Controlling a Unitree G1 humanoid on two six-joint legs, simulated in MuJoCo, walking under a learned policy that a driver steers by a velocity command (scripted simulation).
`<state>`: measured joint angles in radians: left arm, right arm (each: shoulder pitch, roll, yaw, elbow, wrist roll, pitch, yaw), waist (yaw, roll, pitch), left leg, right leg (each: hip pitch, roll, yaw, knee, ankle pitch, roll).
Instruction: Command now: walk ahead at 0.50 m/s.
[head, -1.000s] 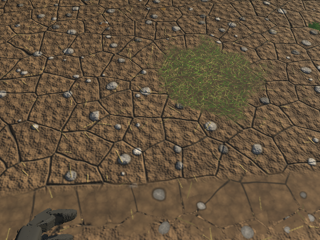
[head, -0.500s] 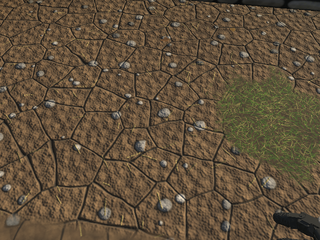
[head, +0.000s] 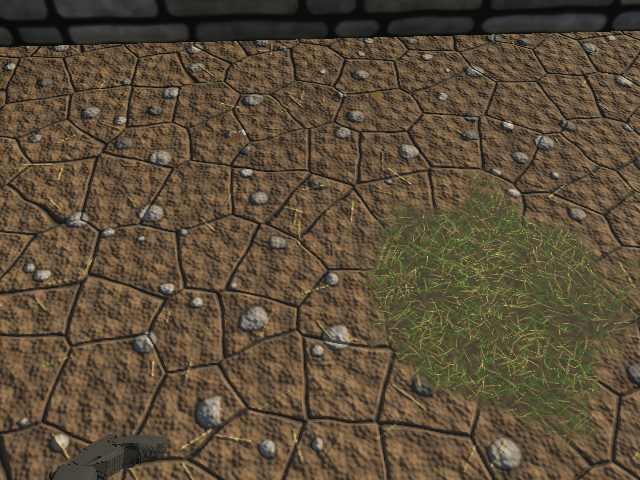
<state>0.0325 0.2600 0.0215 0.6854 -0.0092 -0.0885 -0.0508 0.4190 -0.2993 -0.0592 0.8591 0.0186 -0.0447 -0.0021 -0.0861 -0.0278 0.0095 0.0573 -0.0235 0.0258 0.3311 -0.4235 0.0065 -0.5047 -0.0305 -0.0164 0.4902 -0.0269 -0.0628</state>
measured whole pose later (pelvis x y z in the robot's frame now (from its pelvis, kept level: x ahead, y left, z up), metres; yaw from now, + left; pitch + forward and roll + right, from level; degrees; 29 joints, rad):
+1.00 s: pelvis +0.53 +0.02 +0.01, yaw -14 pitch +1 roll +2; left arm 0.12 0.26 0.06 0.74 -0.02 -0.02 -0.04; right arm 0.30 -0.27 -0.07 0.90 0.00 -0.07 -0.01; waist -0.07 -0.03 0.03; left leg 0.10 -0.02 0.27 0.22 -0.33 0.00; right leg -0.63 -0.09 -0.02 0.67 -0.01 -0.04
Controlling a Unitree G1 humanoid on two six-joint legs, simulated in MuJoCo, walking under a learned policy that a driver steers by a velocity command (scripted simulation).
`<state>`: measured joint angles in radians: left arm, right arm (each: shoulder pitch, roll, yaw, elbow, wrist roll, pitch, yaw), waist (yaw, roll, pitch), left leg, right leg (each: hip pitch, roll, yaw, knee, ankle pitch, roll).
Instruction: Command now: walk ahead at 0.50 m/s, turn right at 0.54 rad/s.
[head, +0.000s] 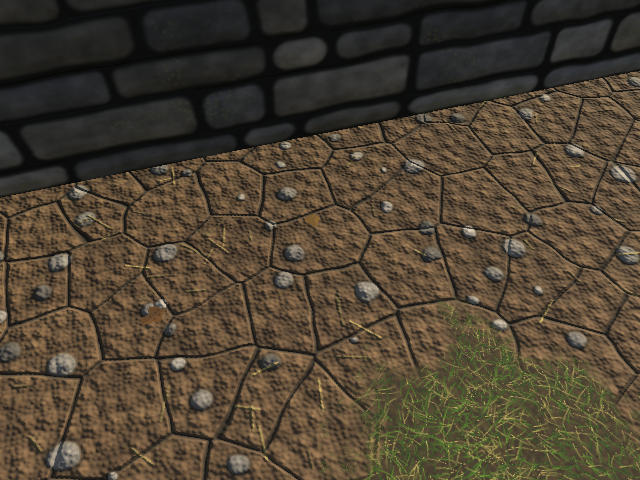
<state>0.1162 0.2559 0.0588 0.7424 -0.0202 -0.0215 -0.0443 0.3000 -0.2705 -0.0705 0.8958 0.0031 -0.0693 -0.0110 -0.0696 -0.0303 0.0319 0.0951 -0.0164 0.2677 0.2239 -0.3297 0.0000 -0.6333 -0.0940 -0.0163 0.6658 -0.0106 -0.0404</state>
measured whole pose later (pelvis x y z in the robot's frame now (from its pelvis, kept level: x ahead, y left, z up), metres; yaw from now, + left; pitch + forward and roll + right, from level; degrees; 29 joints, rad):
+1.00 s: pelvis +0.38 -0.05 +0.00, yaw -15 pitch -1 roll +0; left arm 0.27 0.23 0.05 0.90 0.01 0.00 0.03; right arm 0.13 -0.23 -0.02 0.89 -0.01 -0.01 0.00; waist 0.00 0.02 0.02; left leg -0.32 -0.02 0.01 0.51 -0.18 0.01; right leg -0.21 -0.02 0.05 0.55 -0.33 0.03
